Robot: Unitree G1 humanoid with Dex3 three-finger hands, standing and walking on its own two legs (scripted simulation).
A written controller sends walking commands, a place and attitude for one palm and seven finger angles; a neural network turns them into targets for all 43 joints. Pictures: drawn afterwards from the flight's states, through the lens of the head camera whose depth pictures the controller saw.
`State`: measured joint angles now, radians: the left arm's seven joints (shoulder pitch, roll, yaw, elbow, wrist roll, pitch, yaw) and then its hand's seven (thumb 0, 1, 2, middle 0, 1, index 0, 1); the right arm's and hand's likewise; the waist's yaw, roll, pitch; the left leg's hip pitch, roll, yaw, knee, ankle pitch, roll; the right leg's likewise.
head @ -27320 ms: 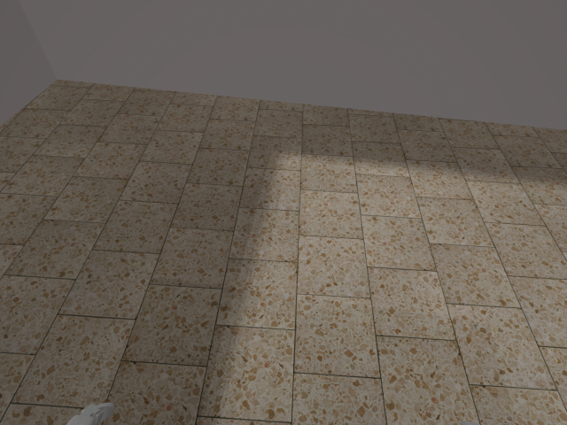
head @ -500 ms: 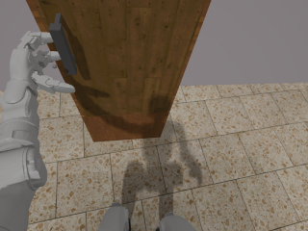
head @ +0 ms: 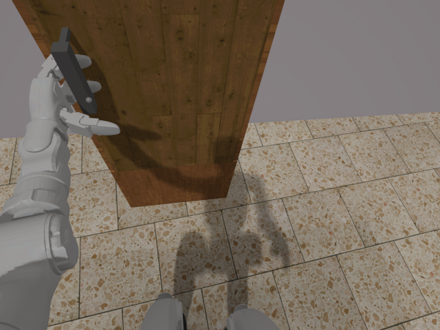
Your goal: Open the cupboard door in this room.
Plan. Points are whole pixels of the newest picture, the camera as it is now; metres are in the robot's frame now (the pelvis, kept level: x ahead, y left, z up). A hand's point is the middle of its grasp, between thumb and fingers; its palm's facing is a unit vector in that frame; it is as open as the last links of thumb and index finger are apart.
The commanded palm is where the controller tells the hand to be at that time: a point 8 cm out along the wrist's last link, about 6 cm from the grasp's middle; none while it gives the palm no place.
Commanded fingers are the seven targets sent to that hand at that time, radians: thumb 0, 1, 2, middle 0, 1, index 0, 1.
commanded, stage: slide the fingers in behind the handle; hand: left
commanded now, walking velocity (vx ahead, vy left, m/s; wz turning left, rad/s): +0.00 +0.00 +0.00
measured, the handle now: (78, 73) +0.55 +0.22 +0.10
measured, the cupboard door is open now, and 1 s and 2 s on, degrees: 0 0 24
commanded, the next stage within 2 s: close the thumb around the handle in 0.46 s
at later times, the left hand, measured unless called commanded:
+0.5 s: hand (90, 100) +0.50 +0.20 +0.09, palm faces +0.08 -1.00 +0.00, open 14.0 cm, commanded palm +0.47 +0.24 +0.09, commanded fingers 0.00 -0.50 0.30 -0.30 -1.20 -0.30 -1.20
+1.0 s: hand (89, 100) +0.50 +0.20 +0.09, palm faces +0.08 -1.00 +0.01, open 8.7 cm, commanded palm +0.47 +0.24 +0.09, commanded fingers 0.00 0.79 0.85 -0.39 -1.34 -0.39 -1.34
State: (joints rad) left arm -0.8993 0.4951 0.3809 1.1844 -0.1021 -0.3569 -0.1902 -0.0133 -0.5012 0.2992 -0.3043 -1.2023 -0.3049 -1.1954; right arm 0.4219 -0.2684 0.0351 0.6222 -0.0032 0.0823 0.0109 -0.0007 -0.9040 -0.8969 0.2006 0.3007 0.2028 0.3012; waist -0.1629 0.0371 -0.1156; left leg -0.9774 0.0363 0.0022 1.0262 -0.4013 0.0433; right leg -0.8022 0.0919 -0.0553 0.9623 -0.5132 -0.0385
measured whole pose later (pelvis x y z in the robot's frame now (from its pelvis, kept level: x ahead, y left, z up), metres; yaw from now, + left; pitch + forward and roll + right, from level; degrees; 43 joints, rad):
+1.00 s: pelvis +0.00 +0.00 +0.00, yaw +0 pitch +20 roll -4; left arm -0.90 0.49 0.38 1.19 -0.10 -0.37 -0.18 0.00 0.26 0.62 -0.36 -1.28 -0.36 -1.28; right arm 0.41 -0.27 0.03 0.63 0.00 0.08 0.01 0.00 -0.90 -0.90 0.20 0.30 0.20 0.30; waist -0.16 0.04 -0.12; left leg -0.98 0.03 0.00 1.03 -0.40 0.04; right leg -0.81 0.09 -0.05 0.97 -0.51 -0.04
